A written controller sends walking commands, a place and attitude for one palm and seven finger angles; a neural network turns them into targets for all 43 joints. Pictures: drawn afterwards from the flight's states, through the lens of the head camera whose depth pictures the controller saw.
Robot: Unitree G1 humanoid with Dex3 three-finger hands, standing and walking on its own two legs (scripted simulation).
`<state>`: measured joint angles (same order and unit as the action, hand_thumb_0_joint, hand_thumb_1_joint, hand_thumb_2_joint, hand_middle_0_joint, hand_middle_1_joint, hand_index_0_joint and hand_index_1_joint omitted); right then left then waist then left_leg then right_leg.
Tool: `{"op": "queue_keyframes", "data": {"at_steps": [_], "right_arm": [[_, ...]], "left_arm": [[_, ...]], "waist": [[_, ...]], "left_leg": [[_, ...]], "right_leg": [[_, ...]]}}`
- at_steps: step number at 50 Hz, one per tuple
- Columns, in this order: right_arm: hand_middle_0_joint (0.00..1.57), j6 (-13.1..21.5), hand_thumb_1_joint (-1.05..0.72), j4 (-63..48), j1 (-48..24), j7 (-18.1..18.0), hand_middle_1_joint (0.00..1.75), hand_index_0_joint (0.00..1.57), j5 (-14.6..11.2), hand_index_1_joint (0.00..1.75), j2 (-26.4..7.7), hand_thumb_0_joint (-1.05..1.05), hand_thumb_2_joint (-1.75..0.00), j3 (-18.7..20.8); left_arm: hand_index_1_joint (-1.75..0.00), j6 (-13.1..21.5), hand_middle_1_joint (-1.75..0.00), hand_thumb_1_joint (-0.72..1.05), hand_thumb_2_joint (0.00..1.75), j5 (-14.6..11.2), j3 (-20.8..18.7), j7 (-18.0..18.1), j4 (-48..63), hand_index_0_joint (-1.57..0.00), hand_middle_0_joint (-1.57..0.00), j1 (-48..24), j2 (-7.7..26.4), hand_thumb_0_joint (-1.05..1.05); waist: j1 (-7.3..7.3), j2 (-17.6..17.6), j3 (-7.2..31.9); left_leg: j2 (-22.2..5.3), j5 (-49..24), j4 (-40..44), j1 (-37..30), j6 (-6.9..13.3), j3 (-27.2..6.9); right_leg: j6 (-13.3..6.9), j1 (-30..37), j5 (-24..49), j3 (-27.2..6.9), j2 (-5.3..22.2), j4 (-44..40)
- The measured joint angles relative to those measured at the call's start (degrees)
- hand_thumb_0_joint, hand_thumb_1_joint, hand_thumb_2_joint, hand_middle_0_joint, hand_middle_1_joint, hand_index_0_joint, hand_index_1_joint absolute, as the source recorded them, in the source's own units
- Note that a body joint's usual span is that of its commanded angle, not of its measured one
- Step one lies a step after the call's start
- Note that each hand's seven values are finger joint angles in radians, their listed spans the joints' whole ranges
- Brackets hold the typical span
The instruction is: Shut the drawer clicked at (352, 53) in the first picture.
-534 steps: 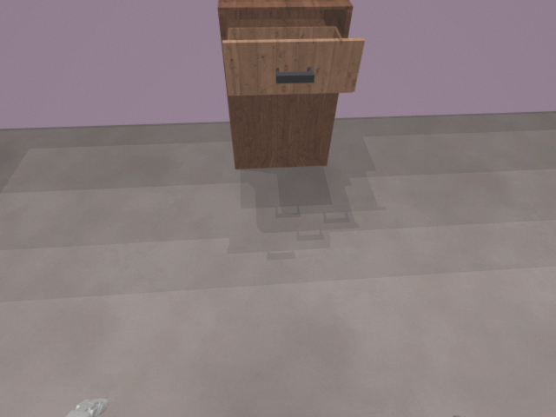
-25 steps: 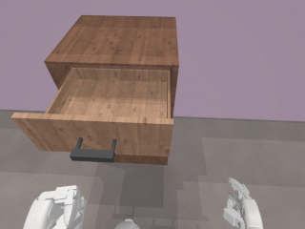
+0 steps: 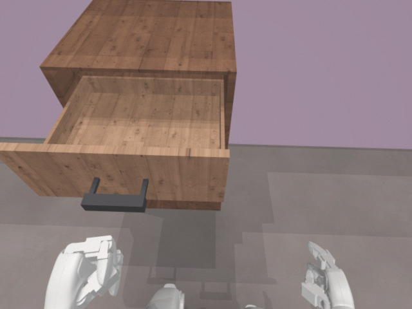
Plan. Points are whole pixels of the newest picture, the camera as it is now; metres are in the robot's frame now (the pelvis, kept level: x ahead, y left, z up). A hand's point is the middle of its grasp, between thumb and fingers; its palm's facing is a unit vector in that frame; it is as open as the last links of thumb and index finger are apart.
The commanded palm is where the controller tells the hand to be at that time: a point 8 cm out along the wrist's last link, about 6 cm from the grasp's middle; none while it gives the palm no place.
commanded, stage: bring the fist close to the handle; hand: left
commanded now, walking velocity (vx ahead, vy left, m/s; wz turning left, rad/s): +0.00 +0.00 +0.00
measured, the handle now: (117, 192) +0.34 +0.21 +0.01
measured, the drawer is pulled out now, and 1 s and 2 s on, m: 0.27 0.27 0.20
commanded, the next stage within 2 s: push the drawer shut in 0.96 s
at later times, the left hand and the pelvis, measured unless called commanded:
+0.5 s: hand (127, 251) +0.22 +0.16 +0.02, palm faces +0.00 -1.00 -0.03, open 3.3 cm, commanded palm +0.20 +0.21 +0.02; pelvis +0.00 +0.00 -0.02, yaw -1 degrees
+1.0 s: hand (128, 247) +0.23 +0.16 +0.01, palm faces +0.01 -1.00 -0.03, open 3.3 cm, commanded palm +0.21 +0.22 +0.01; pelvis +0.00 +0.01 -0.03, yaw -1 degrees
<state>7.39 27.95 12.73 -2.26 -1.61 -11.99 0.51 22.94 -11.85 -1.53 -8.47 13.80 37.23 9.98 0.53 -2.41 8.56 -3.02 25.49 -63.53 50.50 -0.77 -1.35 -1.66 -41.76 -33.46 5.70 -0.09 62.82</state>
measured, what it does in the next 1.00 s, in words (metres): stands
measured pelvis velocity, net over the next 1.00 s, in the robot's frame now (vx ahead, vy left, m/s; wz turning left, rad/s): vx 0.00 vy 0.01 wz -0.02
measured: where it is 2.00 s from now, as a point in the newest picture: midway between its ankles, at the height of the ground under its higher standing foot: outside the picture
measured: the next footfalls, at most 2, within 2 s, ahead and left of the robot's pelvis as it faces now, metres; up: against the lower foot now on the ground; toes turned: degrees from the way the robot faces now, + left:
none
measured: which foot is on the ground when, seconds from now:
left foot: down 0.00-1.00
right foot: down 0.00-1.00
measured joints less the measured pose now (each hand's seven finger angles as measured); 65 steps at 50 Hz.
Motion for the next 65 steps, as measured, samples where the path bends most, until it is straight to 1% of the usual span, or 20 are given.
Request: {"op": "queue_keyframes", "data": {"at_steps": [9, 15, 20, 30, 33, 41, 44, 52, 58, 65], "right_arm": [[0.20, -0.38, -0.90, 0.94, -0.50, -0.19, 0.30, 0.21, 0.42, 0.30, -0.22, 0.01, -0.90, -0.16], [0.20, -0.43, -0.90, 1.32, -0.94, -0.13, 0.30, 0.21, 0.72, 0.30, -0.28, 0.01, -0.90, -0.44], [0.20, -0.92, -0.90, 1.37, -1.12, 0.32, 0.30, 0.21, 1.00, 0.30, -0.06, 0.01, -0.90, -0.36], [0.20, -1.69, -0.90, 1.23, -2.00, 0.94, 0.30, 0.21, 1.66, 0.30, -0.48, 0.01, -0.90, -0.62], [0.20, -2.10, -0.90, 1.25, -2.26, 1.00, 0.30, 0.21, 1.64, 0.30, -0.50, 0.01, -0.90, -0.68], [0.20, -3.39, -0.90, 0.56, -1.66, 1.12, 0.30, 0.21, 1.35, 0.30, 0.01, 0.01, -0.90, -1.05], [0.20, -3.59, -0.90, 0.30, -1.45, 1.08, 0.30, 0.21, 1.44, 0.30, 0.08, 0.01, -0.90, -1.20], [0.20, -3.68, -0.90, 0.14, -1.70, 1.08, 0.30, 0.21, 1.52, 0.30, -0.29, 0.01, -0.90, -1.05], [0.20, -3.50, -0.90, 0.24, -2.04, 0.88, 0.30, 0.21, 1.52, 0.30, -0.69, 0.01, -0.90, -1.03], [0.20, -3.54, -0.90, 0.42, -2.09, 0.99, 0.30, 0.21, 1.63, 0.30, -0.86, 0.01, -0.90, -1.41]], "left_arm": [[-1.60, 1.45, -1.60, 0.90, 0.90, -0.33, -1.50, 0.42, -4.36, -1.40, -1.39, -4.80, 0.52, 0.01], [-1.60, 1.25, -1.60, 0.90, 0.90, -0.03, -1.62, 0.60, -6.99, -1.40, -1.39, -8.75, 0.66, 0.01], [-1.60, 1.19, -1.60, 0.91, 0.90, 0.35, -1.45, 1.42, -8.12, -1.39, -1.39, -10.19, 0.17, 0.01], [-1.60, 3.52, -1.60, 0.90, 0.90, 1.35, -1.16, 2.47, -11.40, -1.39, -1.39, -13.47, 0.23, 0.01], [-1.60, 3.23, -1.60, 0.90, 0.90, 1.34, -1.22, 2.56, -11.28, -1.40, -1.39, -14.61, 0.50, 0.01], [-1.60, 1.13, -1.60, 0.91, 0.90, 1.49, -0.31, 3.55, -9.03, -1.39, -1.39, -13.72, 0.25, 0.01], [-1.60, 1.18, -1.60, 0.91, 0.90, 1.89, -0.17, 3.90, -9.31, -1.39, -1.39, -13.35, 0.22, 0.01], [-1.60, 2.63, -1.60, 0.90, 0.90, 1.71, -0.64, 3.86, -9.73, -1.39, -1.39, -12.73, 0.49, 0.01], [-1.60, 2.66, -1.60, 0.90, 0.90, 1.38, -0.86, 3.42, -9.91, -1.40, -1.39, -13.94, 1.03, 0.01], [-1.60, 1.46, -1.60, 0.90, 0.90, 1.84, -0.27, 3.76, -11.55, -1.40, -1.40, -18.18, 1.02, 0.01]], "waist": [[0.42, 0.18, 0.28], [0.74, 0.26, 0.48], [0.99, 0.38, 0.95], [0.92, 0.61, 1.41], [0.86, 0.60, 1.30], [1.06, 0.22, 1.34], [1.08, 0.34, 1.52], [1.01, 0.49, 1.61], [0.95, 0.41, 1.42], [1.16, 0.22, 1.47]], "left_leg": [[-0.29, 1.02, -2.95, 4.03, -0.09, -0.25], [-0.37, 1.63, -4.61, 6.46, 0.01, -0.24], [-0.39, 2.05, -5.46, 7.83, 0.16, 0.05], [-0.40, 3.10, -8.92, 12.40, 0.38, -0.10], [-0.43, 3.40, -9.85, 13.42, 0.46, -0.18], [-0.36, 3.16, -8.78, 12.53, 0.69, 0.12], [-0.38, 3.09, -8.48, 12.33, 0.72, 0.25], [-0.38, 3.40, -9.15, 12.77, 0.70, -0.01], [-0.30, 3.53, -9.67, 13.27, 0.70, -0.36], [-0.23, 3.34, -9.55, 13.48, 0.75, -0.30]], "right_leg": [[-0.12, -3.91, -1.06, 0.10, -0.23, 2.86], [-0.06, -6.30, -1.64, 0.02, -0.26, 4.48], [0.09, -7.77, -2.01, -0.29, -0.21, 5.39], [0.24, -12.15, -3.19, -0.27, -0.13, 8.81], [0.27, -13.09, -3.48, -0.22, -0.15, 9.66], [0.56, -12.24, -3.00, -0.50, -0.10, 8.43], [0.60, -12.11, -2.88, -0.63, -0.11, 8.15], [0.58, -12.36, -3.20, -0.41, -0.15, 8.62], [0.55, -12.61, -3.37, -0.09, -0.14, 8.97], [0.60, -12.88, -3.20, -0.15, -0.07, 8.93]]}}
